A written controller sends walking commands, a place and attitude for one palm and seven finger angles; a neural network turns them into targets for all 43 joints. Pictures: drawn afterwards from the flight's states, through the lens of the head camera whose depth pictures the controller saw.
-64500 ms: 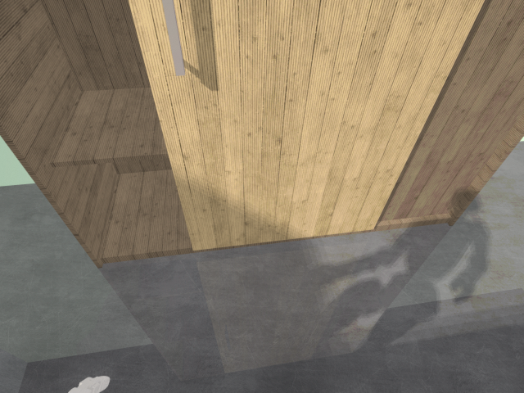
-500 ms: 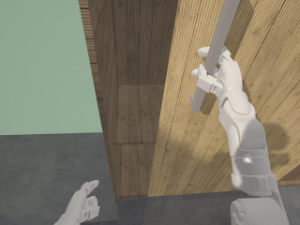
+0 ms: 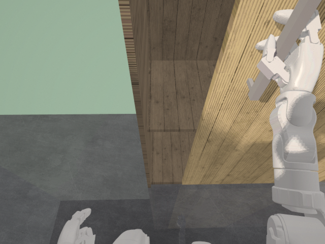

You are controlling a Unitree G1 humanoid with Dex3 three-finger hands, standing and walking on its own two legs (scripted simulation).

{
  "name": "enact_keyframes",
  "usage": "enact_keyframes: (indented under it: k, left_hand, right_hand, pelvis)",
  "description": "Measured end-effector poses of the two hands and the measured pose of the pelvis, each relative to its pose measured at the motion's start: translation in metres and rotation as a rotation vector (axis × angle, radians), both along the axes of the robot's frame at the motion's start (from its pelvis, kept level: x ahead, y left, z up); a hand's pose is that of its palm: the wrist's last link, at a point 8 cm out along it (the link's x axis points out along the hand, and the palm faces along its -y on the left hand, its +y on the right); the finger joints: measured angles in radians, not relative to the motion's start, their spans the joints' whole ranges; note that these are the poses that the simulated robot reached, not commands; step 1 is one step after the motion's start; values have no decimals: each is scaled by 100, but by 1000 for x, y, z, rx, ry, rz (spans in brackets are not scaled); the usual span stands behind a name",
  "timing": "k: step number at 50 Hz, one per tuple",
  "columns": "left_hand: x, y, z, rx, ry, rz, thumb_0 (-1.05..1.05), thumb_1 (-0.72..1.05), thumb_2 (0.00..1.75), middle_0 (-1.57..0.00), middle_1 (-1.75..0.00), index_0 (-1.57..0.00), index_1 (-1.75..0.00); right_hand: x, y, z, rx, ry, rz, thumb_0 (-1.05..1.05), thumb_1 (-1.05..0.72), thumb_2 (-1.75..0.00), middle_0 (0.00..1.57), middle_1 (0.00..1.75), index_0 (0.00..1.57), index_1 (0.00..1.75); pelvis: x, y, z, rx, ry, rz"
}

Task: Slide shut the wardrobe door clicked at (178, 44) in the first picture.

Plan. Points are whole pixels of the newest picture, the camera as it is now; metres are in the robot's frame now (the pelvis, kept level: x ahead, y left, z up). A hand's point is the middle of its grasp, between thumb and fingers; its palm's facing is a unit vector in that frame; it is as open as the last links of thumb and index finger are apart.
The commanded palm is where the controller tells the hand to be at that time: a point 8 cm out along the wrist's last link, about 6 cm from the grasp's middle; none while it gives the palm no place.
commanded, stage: step sideways, sliding the door along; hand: right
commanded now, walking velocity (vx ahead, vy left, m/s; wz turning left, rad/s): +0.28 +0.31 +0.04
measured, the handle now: (287, 24) +0.44 -0.20 +0.29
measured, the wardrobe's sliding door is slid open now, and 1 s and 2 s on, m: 0.18 0.04 0.00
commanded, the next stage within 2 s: stop walking and hold the door there in 1.42 s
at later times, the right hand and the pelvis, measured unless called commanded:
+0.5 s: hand (241, 57) +0.41 -0.13 +0.24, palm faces +0.42 +0.90 -0.08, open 6.4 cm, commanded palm +0.37 -0.11 +0.25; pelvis +0.07 +0.11 +0.00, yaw -9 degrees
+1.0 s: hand (187, 59) +0.40 -0.03 +0.23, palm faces +0.34 +0.94 -0.05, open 6.8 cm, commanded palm +0.37 -0.01 +0.24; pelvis +0.09 +0.16 +0.00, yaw -6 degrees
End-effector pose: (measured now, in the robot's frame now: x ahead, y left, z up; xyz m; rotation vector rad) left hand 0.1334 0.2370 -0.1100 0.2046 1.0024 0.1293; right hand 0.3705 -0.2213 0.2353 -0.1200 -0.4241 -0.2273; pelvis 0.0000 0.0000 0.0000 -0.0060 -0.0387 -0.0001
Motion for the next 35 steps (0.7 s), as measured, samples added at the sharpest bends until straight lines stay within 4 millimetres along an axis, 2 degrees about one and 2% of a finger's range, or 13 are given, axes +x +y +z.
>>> enact_keyframes:
  k: [5,10,14,18,21,24,28,31,35]
  left_hand:
    - [32,-1,7,-53,-40,-83,1,90,89,-19,-30,-20,-30]
    - [84,-1,5,-100,-113,-199,1,90,89,-20,-30,-20,-30]
    - [130,8,8,-106,-171,-230,1,90,89,-20,-30,-20,-30]
    - [163,20,24,-80,-224,-242,1,90,89,-20,-30,-20,-30]
    - [184,26,28,-100,-261,-269,1,90,89,-20,-30,-20,-30]
    - [196,32,31,-130,-264,-286,1,90,89,-20,-30,-20,-30]
    - [199,42,41,-106,-240,-279,1,90,89,-20,-30,-20,-30]
    - [200,49,41,-89,-246,-267,1,90,89,-20,-30,-20,-30]
    - [200,54,36,-106,-224,-303,1,90,89,-20,-30,-20,-30]
  right_hand:
    - [0,3,1,-2,9,-50,-5,-74,-86,50,143,23,130]
    - [-1,10,0,-10,5,-100,-5,-73,-85,53,144,24,130]
    - [-1,17,0,-15,-3,-141,-5,-73,-85,55,145,22,128]
    - [-1,26,0,-10,-7,-156,-5,-73,-85,55,146,23,129]
    - [-1,34,-1,-22,-16,-166,-5,-73,-85,56,146,22,129]
    - [-1,43,-1,-25,-21,-185,-6,-73,-84,56,146,21,128]
    - [-1,56,-2,-26,-34,-179,-6,-73,-84,56,147,20,128]
    - [-1,66,-3,-23,-55,-146,-6,-73,-83,55,148,20,127]
    - [0,80,-5,-37,-90,-137,-6,-74,-83,55,152,18,125]
  pelvis:
    - [6,22,6,31,-29,-37]
    - [27,55,-7,47,-53,-68]
    - [39,74,-10,66,-60,-108]
    - [50,83,-5,45,-18,-127]
    - [59,95,-6,34,-20,-125]
    - [66,107,0,40,-33,-142]
    - [75,112,10,1,7,-148]
    - [82,109,7,34,14,-129]
    - [90,121,5,47,-1,-121]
